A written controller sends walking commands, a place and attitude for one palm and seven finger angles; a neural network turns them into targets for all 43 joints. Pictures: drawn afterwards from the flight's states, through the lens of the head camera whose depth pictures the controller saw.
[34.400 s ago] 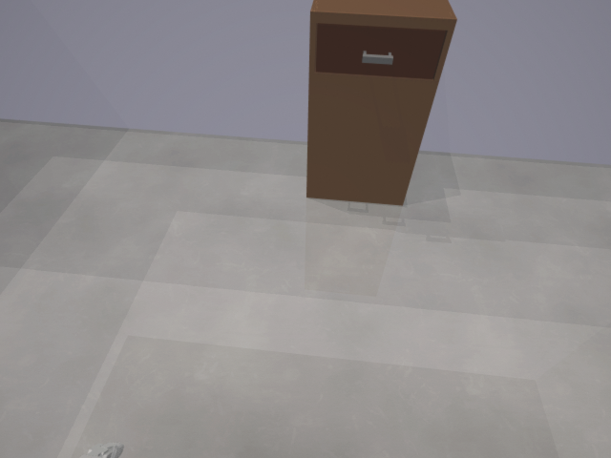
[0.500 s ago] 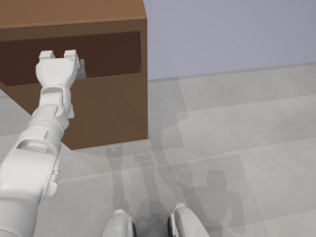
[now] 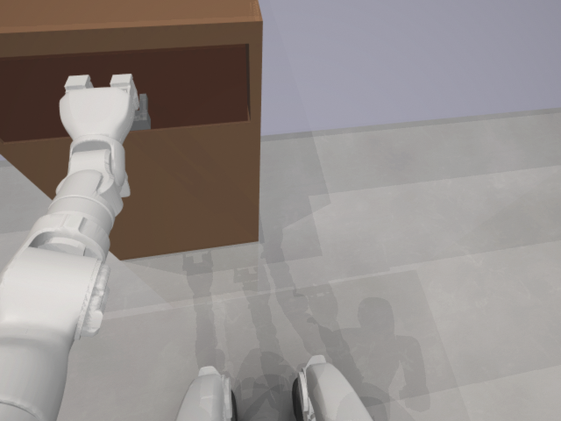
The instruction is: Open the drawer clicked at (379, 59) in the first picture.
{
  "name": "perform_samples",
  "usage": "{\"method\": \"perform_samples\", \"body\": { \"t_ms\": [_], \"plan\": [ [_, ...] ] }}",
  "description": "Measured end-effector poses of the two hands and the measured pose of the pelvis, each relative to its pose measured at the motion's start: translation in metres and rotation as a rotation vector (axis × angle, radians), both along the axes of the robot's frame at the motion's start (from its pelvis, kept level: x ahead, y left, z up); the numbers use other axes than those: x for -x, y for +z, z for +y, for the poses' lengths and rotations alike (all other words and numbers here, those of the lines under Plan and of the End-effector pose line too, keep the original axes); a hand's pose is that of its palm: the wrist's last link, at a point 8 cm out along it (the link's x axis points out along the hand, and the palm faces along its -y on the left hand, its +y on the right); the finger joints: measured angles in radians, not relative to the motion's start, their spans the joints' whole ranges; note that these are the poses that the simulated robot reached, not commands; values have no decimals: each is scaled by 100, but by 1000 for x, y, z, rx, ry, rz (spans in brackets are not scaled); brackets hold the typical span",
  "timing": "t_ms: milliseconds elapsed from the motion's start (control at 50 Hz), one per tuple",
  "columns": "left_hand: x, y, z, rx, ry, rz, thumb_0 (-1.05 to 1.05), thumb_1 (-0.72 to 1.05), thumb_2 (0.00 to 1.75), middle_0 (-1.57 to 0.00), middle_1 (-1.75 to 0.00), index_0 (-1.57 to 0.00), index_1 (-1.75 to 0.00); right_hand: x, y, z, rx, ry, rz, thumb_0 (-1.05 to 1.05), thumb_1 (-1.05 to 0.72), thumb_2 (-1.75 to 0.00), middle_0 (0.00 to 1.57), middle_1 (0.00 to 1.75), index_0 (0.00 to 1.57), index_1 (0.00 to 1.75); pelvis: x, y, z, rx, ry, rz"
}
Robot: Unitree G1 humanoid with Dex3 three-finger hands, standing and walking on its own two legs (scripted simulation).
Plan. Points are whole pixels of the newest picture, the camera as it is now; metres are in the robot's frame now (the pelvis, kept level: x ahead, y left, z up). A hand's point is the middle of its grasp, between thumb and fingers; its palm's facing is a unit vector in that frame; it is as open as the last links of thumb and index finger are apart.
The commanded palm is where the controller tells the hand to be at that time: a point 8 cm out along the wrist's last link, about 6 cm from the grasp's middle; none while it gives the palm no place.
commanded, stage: lift the hand off the handle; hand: left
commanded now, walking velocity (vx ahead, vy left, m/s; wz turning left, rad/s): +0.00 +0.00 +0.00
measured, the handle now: (115, 112) +0.58 +0.21 +0.02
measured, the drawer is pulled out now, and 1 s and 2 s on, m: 0.00 0.00 0.00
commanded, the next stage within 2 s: draw the hand back to the body in 1.26 s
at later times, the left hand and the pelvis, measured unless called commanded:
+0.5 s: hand (94, 117) +0.54 +0.22 +0.06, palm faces -0.06 -0.01 -1.00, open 13.6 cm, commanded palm +0.52 +0.21 +0.13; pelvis +0.03 +0.01 +0.04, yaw -1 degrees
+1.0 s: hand (73, 72) +0.53 +0.21 +0.14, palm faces +0.01 -0.02 -1.00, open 13.7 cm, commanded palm +0.51 +0.21 +0.20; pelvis +0.06 +0.00 +0.06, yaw +0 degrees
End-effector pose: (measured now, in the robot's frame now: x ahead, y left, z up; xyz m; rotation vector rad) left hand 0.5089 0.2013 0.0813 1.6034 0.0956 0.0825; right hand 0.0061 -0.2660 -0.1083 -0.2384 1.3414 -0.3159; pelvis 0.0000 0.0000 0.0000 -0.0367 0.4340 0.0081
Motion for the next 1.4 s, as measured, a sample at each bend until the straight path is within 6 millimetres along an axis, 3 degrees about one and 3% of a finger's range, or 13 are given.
{"method": "perform_samples", "body": {
  "t_ms": [200, 420, 520, 660, 860, 1000, 1240, 1400],
  "plan": [
    [-4, 7, 3, 40, -10, 45, 0, -49, 30, -34, -130, -34, -122, 15, 8, 4, 8, -43, 1, 0, -90, -90, 20, 30, 21, 30, 4, 6, 2, 0, -15, -12],
    [-8, 31, 16, 41, -10, 28, 0, -49, 30, -33, -122, -33, -120, 23, 29, 13, -15, -70, 79, 1, -90, -90, 21, 30, 21, 30, -17, 29, 7, 4, -16, -44],
    [-10, 38, 16, 53, -13, 56, 0, -49, 30, -32, -120, -36, -121, 8, 38, 12, -13, -71, 71, 1, -90, -90, 21, 30, 21, 30, -31, 39, 9, 5, -14, -65],
    [-11, 52, 15, 79, -45, 31, 0, -49, 30, -35, -121, -36, -121, -28, 45, 10, -14, -51, 15, 1, -90, -90, 20, 30, 21, 30, -48, 48, 11, 3, -10, -95],
    [-8, 88, 7, 63, -26, -30, 0, -49, 30, -34, -121, -36, -121, -89, 45, 11, -69, -1, -96, 1, -90, -90, 20, 30, 20, 30, -61, 58, 7, -7, -4, -149],
    [-4, 116, 7, 50, -3, -16, 0, -49, 30, -32, -120, -35, -121, -117, 50, 8, -88, 21, -170, 1, -90, -90, 20, 30, 20, 30, -64, 64, 0, -18, -6, -191],
    [6, 146, 2, 36, -34, -13, 0, -49, 30, -32, -120, -32, -120, -123, 58, -9, -69, 38, -194, 1, -90, -90, 20, 30, 20, 30, -60, 70, -11, -30, 2, -240],
    [6, 140, -5, 39, -47, 16, 0, -49, 30, -31, -120, -32, -120, -109, 58, -17, -56, 21, -180, 1, -90, -90, 20, 30, 20, 30, -55, 70, -14, -33, -5, -239]
  ]
}}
